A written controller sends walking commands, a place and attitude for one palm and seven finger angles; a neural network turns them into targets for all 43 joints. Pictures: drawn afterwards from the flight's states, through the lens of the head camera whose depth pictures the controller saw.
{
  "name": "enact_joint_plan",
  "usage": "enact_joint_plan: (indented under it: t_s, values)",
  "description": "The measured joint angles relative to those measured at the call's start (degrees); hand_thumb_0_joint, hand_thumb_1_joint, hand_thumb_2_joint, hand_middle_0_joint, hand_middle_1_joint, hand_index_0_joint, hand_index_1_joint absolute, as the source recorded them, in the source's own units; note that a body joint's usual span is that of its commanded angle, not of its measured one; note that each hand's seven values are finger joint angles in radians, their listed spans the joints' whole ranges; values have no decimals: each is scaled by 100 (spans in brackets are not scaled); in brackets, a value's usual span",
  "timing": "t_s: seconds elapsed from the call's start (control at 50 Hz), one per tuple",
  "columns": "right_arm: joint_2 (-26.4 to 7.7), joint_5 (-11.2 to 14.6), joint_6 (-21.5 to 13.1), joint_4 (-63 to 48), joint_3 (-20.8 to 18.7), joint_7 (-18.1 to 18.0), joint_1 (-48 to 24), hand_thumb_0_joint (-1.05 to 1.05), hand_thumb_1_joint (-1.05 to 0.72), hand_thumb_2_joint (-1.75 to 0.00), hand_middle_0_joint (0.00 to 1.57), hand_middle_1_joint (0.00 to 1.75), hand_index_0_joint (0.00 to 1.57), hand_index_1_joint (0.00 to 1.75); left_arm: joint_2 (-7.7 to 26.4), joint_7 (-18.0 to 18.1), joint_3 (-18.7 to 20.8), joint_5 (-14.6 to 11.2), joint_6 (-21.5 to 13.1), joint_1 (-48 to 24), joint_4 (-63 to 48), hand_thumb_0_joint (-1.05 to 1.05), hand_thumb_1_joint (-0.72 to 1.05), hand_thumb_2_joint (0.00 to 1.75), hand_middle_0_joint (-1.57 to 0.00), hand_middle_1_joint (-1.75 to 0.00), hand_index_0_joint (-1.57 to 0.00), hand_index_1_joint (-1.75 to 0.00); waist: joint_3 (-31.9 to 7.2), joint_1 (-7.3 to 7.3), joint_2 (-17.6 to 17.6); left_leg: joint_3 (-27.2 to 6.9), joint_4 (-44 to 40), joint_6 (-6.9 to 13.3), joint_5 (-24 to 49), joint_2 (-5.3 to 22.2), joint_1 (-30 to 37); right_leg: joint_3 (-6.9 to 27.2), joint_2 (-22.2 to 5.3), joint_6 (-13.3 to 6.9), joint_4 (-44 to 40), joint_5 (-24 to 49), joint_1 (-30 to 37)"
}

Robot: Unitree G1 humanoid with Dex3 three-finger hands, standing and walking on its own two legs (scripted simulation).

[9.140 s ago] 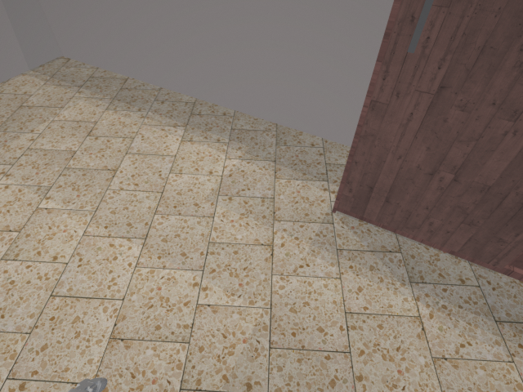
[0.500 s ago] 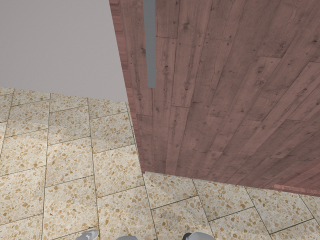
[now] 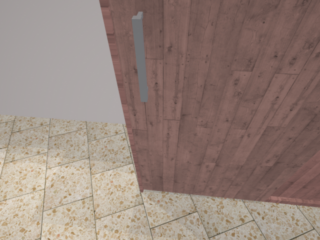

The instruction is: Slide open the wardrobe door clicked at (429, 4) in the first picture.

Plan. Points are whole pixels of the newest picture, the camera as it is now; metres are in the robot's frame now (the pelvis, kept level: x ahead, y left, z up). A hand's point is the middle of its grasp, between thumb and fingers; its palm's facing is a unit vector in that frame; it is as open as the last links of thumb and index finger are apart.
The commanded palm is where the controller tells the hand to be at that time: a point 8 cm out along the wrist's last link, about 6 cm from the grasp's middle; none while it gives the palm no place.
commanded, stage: come to a stop and stand still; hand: left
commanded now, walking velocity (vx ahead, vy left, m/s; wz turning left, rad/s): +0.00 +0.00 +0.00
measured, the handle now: (142, 62) +0.51 +0.07 +0.20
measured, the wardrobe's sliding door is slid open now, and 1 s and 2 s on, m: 0.00 0.00 0.00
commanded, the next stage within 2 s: look again from close up in 1.92 s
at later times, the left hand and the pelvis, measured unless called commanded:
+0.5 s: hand out of the picture -0.03 +0.12 -0.17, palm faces +0.04 -0.99 -0.16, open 7.4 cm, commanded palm none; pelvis +0.00 -0.03 +0.00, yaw +1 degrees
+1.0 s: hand out of the picture +0.00 +0.20 -0.18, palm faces -0.01 -0.98 -0.20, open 7.4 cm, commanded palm none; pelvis -0.01 +0.02 +0.00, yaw -1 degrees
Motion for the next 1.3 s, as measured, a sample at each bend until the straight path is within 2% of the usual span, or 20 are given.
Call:
enact_joint_plan:
  t_s: [0.26, 0.52, 0.58, 0.62, 0.68, 0.76, 0.92, 1.3]
  values:
    - [271, -2, 43, 361, 112, -12, 290, 1, -91, -90, 20, 30, 20, 30, -121, 66, -52, -32, -42, 58, 76, 2, 92, 90, -20, -30, -20, -30, 84, 13, -40, -103, -222, -187, 175, 175, 105, -101, 194, -197, -210, 127, 120]
    - [317, 1, 3, 368, 104, -50, 327, 1, -91, -90, 20, 30, 20, 30, -215, 101, -39, -25, -71, 145, 76, 1, 91, 90, -20, -30, -20, -30, 63, 35, -43, -136, -211, -234, 147, 221, 108, -131, 242, -241, -243, 110, 150]
    - [218, -10, 43, 112, 94, -6, 236, 1, -91, -90, 20, 30, 20, 30, -272, 181, -50, 48, -221, 188, -39, 1, 91, 90, -20, -30, -20, -30, 78, 63, 73, -313, 739, -72, -282, 244, -366, -119, 313, -198, -182, 146, -11]
    - [84, -28, 43, -59, 59, -24, 188, 2, -93, -90, 20, 30, 20, 30, -297, 170, -76, 80, -266, 221, -108, 1, 91, 90, -20, -30, -20, -30, 101, 41, 186, -372, 995, 13, -483, 204, -504, -101, 335, -197, -67, 124, -108]
    - [-26, -17, -56, -227, 37, -12, 192, 2, -93, -90, 20, 30, 20, 30, -243, 149, -84, 65, -237, 241, -141, 1, 91, 90, -20, -30, -20, -30, 54, -27, 243, -404, 743, 24, -365, 103, -405, -111, 289, -132, 262, -51, -236]
    - [4, -52, -115, -290, 110, -28, 257, 2, -94, -90, 20, 30, 20, 30, -70, 139, -48, 34, -123, 161, -180, 1, 91, 90, -20, -30, -20, -30, -69, 32, 56, -294, 696, 101, -387, -81, -305, -11, 96, -4, 423, -149, -245]
    - [5, -57, -103, -309, 209, -1, 302, 2, -94, -90, 20, 30, 20, 30, 133, 70, -61, 40, -68, -1, -347, 1, 91, 90, -20, -30, -20, -30, -85, 76, -45, -173, 394, 266, -206, -287, -240, 102, -102, 125, 341, -55, -298]
    - [75, -18, -164, -67, 242, -15, 192, 1, -92, -90, 20, 30, 20, 30, 102, 51, -96, 34, -16, 6, -173, 1, 91, 90, -20, -30, -20, -30, 105, 112, -175, -107, 190, 339, -207, -388, -112, 171, -196, 224, 223, -83, -224]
